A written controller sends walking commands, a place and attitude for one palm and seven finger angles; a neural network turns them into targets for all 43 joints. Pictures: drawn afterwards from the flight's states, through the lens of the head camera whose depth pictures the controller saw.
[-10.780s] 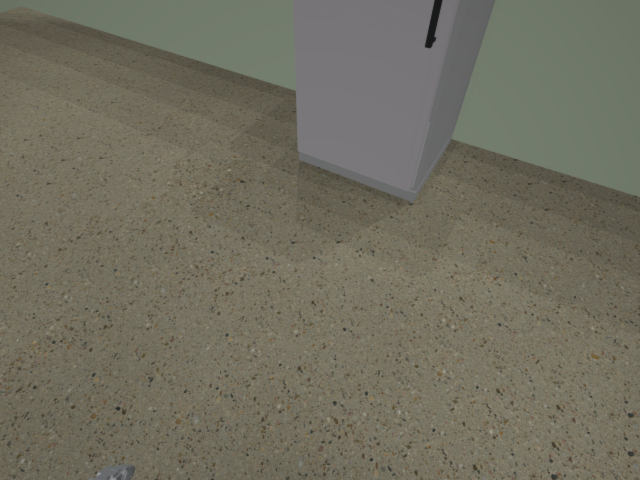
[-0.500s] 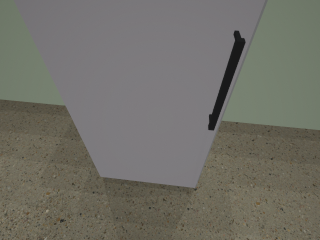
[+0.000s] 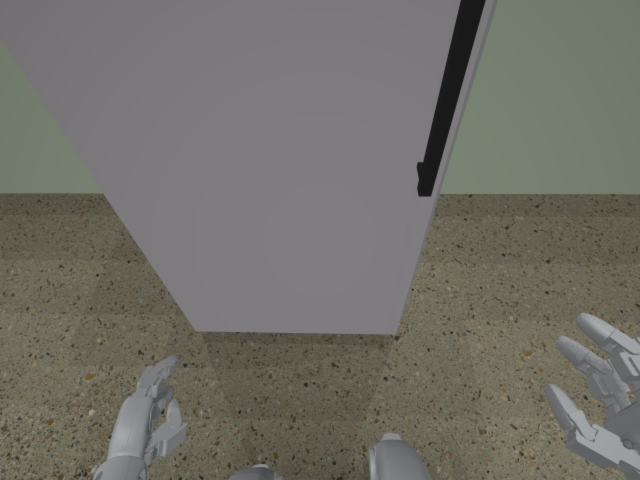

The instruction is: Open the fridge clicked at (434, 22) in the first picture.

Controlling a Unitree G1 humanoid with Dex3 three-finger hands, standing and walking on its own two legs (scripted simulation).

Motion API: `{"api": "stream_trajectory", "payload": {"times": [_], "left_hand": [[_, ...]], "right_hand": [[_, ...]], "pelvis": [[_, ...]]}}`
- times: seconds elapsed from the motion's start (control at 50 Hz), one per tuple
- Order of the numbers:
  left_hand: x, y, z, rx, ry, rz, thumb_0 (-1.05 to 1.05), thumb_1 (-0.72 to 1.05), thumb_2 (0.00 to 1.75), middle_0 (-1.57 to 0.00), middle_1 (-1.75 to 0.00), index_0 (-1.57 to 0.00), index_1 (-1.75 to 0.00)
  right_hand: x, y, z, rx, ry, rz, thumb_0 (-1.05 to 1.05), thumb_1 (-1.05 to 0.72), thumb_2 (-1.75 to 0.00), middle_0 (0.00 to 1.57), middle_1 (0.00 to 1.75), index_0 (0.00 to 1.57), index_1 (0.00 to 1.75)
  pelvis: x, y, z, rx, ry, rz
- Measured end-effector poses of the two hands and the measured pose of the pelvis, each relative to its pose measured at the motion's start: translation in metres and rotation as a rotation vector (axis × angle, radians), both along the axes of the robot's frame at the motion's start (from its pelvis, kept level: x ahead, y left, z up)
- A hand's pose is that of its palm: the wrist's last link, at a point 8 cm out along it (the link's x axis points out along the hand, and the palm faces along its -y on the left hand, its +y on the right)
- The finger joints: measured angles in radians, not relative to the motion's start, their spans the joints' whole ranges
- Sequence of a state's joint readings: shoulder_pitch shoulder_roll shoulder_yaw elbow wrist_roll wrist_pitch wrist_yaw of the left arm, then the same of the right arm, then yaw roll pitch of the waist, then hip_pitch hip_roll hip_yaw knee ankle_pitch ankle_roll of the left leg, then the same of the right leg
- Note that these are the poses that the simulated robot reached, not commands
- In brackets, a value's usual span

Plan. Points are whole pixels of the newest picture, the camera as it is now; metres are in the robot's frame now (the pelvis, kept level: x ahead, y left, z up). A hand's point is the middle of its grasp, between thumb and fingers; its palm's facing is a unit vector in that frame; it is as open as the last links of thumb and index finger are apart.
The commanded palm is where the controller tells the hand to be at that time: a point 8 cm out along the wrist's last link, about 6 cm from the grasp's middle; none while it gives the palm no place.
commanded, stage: raise the hand to about handle height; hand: right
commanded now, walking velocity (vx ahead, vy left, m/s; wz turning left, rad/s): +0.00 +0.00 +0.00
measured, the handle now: (444, 90) +0.53 -0.16 +0.20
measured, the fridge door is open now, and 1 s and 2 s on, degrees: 0 0 0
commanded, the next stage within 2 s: move the hooked fingers beside the handle in 1.58 s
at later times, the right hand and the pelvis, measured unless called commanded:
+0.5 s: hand (614, 338) +0.24 -0.28 +0.12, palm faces +0.07 +1.00 -0.05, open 12.2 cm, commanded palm +0.21 -0.33 +0.14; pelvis +0.02 -0.02 +0.04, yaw +1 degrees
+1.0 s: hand out of the picture +0.28 -0.29 +0.19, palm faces +0.09 +0.99 -0.05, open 14.0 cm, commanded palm +0.25 -0.34 +0.20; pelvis +0.01 -0.02 +0.06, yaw +0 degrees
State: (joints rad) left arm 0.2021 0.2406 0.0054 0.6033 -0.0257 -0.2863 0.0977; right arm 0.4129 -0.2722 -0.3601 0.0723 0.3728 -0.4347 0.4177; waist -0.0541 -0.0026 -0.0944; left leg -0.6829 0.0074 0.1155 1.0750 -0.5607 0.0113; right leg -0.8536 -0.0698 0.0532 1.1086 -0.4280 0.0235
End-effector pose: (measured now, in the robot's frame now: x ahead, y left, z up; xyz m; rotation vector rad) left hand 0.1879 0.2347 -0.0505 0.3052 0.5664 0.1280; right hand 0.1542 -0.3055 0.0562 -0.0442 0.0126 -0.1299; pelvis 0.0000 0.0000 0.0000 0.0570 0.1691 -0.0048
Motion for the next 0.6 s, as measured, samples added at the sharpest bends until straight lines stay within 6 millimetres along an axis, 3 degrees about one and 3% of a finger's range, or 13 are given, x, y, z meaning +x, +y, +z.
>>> {"api": "stream_trajectory", "payload": {"times": [0.18,0.38,0.6], "left_hand": [[-0.018,-0.007,0.006,-0.051,0.045,0.066,0.01,0.90,0.89,-0.20,-0.30,-0.21,-0.30],[-0.029,-0.003,0.018,-0.030,0.068,0.088,0.01,0.90,0.89,-0.20,-0.30,-0.21,-0.30],[-0.015,-0.017,0.038,-0.029,0.012,0.057,0.01,0.90,0.89,-0.20,-0.30,-0.21,-0.30]], "right_hand": [[0.045,-0.010,0.030,0.000,0.047,0.081,0.01,-0.28,-0.64,0.24,0.69,0.24,0.70],[0.054,-0.021,0.053,0.000,0.022,0.055,0.01,-0.05,-0.54,0.26,0.84,0.26,0.85],[0.069,-0.029,0.079,-0.003,-0.025,0.056,0.00,0.21,-0.43,0.28,1.01,0.28,1.01]], "pelvis": [[0.009,-0.004,0.020,-0.002,-0.007,0.011],[0.016,-0.016,0.033,-0.011,-0.023,0.019],[0.015,-0.023,0.044,-0.010,-0.078,0.007]]}}
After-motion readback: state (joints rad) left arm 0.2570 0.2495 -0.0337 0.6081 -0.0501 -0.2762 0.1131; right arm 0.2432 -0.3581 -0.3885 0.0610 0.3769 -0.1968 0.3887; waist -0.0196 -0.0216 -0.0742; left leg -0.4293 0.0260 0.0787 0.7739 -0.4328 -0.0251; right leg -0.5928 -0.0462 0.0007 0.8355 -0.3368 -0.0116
